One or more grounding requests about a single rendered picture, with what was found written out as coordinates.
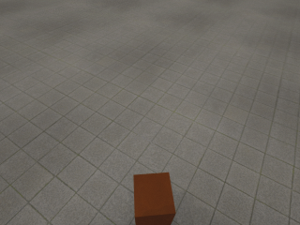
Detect carton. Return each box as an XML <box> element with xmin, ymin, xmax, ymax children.
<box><xmin>133</xmin><ymin>172</ymin><xmax>176</xmax><ymax>225</ymax></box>

